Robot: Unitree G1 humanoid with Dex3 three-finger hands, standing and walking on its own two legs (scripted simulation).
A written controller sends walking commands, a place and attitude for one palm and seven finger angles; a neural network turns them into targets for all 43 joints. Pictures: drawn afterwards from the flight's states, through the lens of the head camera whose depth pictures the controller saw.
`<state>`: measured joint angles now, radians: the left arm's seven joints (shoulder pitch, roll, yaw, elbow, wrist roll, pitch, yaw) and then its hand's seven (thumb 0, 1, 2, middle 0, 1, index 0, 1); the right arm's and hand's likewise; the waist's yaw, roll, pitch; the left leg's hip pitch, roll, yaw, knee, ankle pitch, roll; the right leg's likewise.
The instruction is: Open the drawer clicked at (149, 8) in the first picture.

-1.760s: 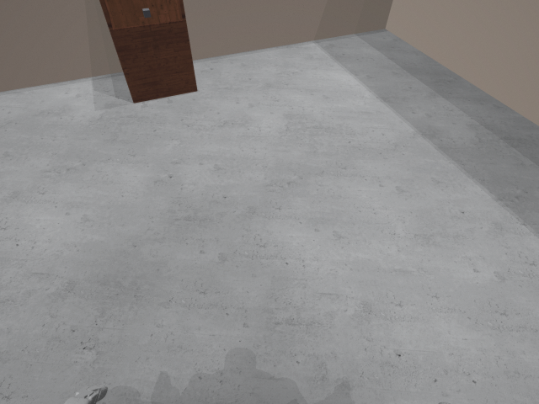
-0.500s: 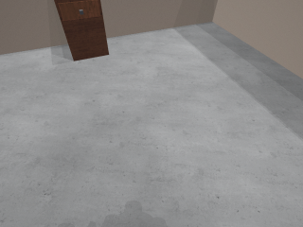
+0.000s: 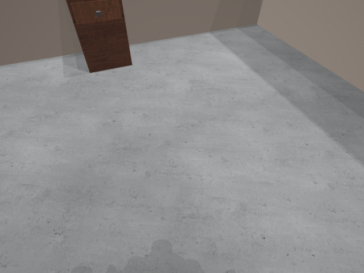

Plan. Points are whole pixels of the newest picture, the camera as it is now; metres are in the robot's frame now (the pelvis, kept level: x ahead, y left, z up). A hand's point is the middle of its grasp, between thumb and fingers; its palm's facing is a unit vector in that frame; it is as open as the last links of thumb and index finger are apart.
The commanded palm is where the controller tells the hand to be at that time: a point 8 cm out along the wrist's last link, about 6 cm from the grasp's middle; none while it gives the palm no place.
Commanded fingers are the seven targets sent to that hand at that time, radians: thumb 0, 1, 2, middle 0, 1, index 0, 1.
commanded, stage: walk to a spot facing it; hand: left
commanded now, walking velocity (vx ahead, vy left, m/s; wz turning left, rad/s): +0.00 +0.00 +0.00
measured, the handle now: (98, 13) +2.04 +0.84 -0.23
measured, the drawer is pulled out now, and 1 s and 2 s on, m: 0.00 0.00 0.00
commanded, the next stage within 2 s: none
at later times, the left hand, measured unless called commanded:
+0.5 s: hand out of the picture +0.02 +0.23 -0.20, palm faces +0.11 -0.98 -0.16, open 7.4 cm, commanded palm none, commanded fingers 0.00 0.90 0.90 -0.20 -0.30 -0.20 -0.30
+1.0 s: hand (123, 189) +0.39 +0.22 -0.18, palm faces +0.24 -0.96 -0.17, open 7.4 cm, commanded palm none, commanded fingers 0.00 0.90 0.90 -0.20 -0.30 -0.20 -0.30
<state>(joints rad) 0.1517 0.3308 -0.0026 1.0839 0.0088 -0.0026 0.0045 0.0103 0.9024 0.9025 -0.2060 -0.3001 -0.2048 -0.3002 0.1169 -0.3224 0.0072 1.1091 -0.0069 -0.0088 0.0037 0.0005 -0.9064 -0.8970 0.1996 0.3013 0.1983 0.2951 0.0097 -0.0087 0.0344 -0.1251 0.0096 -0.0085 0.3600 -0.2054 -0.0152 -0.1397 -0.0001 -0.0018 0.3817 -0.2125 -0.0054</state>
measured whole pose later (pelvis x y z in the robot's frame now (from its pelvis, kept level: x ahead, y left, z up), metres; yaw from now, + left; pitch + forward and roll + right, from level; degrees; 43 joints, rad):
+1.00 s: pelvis +0.32 +0.03 -0.03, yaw +13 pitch -2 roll +0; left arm 0.14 0.14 0.05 1.00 0.02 -0.09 0.00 0.01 0.91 0.90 -0.20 -0.30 -0.20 -0.30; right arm 0.41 -0.13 -0.05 1.16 -0.01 -0.04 -0.01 0.00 -0.91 -0.90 0.20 0.30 0.20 0.29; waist -0.02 0.02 0.07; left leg -0.30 0.04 0.00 1.26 -0.39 0.05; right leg -0.35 -0.03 -0.20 0.64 -0.26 -0.07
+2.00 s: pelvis +0.76 +0.13 -0.02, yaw +15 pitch -1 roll +1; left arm 0.10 0.16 0.06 0.99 0.02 -0.07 -0.01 0.01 0.91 0.90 -0.20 -0.30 -0.20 -0.30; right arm 0.45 -0.12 -0.04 1.18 -0.01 -0.03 0.00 0.00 -0.91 -0.90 0.20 0.30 0.20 0.29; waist -0.05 0.02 0.09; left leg -0.19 0.08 0.08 1.01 -0.48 0.01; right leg -0.37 -0.07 -0.17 0.65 -0.24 -0.05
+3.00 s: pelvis +1.18 +0.28 -0.02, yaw +15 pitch -1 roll +1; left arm 0.09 0.17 0.06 1.00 0.02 -0.02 -0.02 0.01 0.91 0.90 -0.20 -0.30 -0.20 -0.30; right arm 0.50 -0.11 -0.03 1.18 -0.03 -0.06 -0.01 0.00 -0.91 -0.90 0.20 0.30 0.20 0.29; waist -0.07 0.01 0.08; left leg 0.12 0.05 0.23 0.37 -0.45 -0.03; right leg -0.45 -0.06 -0.14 0.60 -0.19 -0.03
